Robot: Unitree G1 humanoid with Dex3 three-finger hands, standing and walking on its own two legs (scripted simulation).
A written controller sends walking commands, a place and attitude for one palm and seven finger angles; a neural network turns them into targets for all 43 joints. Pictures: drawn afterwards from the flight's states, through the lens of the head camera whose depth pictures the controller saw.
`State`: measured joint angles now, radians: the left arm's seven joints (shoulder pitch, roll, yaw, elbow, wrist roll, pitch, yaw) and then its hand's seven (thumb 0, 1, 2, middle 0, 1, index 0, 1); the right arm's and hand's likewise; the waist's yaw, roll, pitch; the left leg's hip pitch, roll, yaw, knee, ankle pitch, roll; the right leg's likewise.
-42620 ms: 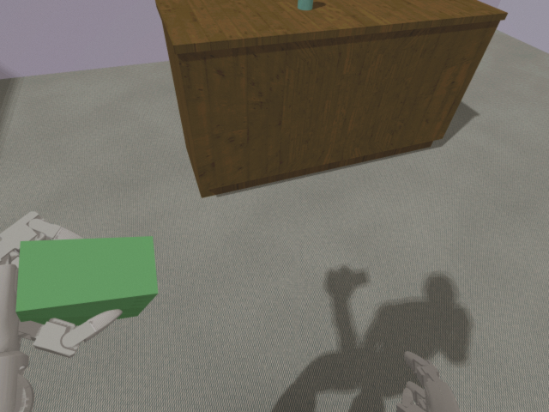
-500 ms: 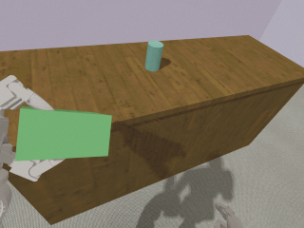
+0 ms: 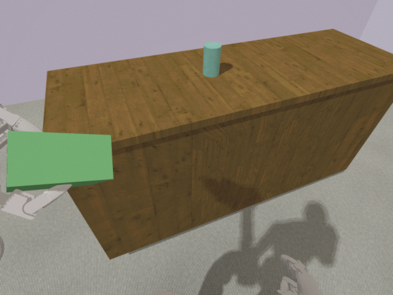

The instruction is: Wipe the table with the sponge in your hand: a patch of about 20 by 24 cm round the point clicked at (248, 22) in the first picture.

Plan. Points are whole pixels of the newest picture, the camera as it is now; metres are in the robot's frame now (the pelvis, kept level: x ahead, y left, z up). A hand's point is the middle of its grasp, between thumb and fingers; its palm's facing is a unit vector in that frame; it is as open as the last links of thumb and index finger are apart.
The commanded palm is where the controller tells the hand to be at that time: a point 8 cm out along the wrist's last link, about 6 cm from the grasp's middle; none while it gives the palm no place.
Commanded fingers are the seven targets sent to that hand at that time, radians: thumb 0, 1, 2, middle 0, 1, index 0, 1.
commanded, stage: stop stepping back and stand still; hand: left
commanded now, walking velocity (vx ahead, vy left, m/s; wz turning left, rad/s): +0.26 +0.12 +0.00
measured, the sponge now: (72, 163) +0.25 +0.21 +0.21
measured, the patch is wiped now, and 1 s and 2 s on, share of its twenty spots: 0.95 0.95 0.95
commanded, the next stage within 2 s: stand and wait in 1.60 s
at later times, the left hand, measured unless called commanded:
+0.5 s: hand (18, 172) +0.20 +0.24 +0.25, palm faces +0.51 -0.79 -0.34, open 9.9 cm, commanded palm +0.13 +0.29 +0.25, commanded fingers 0.00 0.10 1.30 -1.20 -1.60 -1.20 -1.60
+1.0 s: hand (34, 155) +0.25 +0.26 +0.22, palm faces +0.43 -0.82 -0.37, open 9.9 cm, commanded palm +0.18 +0.31 +0.25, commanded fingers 0.00 0.10 1.30 -1.20 -1.60 -1.20 -1.60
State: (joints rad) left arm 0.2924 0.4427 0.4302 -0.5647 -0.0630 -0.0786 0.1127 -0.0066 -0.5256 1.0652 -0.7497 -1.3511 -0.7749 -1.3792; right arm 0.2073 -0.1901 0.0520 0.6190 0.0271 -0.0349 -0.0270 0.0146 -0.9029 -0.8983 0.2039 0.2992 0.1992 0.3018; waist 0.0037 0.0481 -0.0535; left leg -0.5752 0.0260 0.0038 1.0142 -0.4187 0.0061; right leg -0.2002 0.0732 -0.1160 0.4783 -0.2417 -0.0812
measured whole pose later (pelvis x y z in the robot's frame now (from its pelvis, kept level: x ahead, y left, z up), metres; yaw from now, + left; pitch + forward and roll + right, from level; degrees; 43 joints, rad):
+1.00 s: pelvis +0.03 +0.03 +0.01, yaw +1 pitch +0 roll -1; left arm 0.38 0.40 0.41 -0.61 -0.06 -0.15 0.13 -0.01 -0.53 1.07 -0.75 -1.35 -0.77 -1.38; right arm 0.14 -0.22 0.02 0.58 0.02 -0.07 -0.03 0.01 -0.91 -0.90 0.20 0.30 0.20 0.30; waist -0.02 0.00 0.02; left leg -0.24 0.05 0.02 0.54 -0.30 -0.02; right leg -0.21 0.03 -0.07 0.49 -0.28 -0.03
